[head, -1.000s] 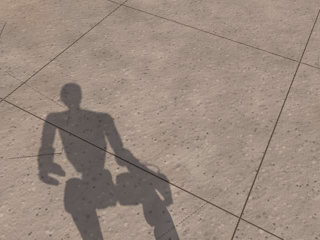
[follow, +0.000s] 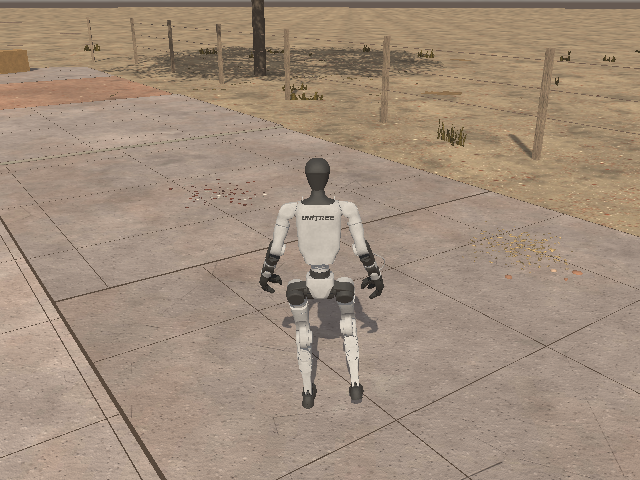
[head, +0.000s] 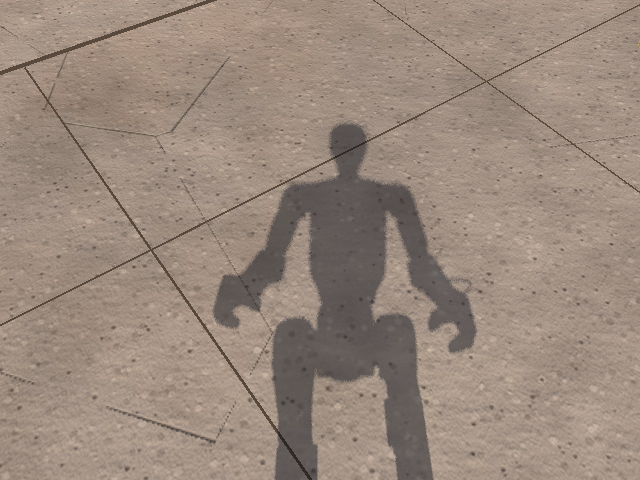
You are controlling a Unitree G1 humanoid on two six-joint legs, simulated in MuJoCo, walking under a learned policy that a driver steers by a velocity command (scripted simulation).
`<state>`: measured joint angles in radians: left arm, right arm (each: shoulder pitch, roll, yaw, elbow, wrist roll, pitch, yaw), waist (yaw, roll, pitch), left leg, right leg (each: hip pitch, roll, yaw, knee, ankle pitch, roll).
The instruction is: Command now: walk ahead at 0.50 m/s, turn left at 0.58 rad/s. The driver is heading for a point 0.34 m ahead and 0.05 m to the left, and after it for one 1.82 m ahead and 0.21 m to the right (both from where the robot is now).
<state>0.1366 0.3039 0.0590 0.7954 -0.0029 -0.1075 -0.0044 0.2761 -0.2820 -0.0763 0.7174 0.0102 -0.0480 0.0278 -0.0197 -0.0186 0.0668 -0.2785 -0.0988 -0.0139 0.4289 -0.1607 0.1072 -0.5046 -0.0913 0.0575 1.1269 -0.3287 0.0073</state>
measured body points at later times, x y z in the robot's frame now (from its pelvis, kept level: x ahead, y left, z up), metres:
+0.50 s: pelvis +0.28 -0.05 +0.00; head +0.31 -0.05 +0.45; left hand +0.30 +0.24 -0.11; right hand +0.47 -0.28 -0.11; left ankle +0.22 +0.08 -0.66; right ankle +0.33 -0.15 -0.74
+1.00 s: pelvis +0.51 +0.05 +0.01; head +0.53 +0.06 +0.45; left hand +0.62 +0.34 -0.11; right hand +0.62 -0.22 -0.10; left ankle +0.49 +0.16 -0.74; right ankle +0.56 -0.10 -0.66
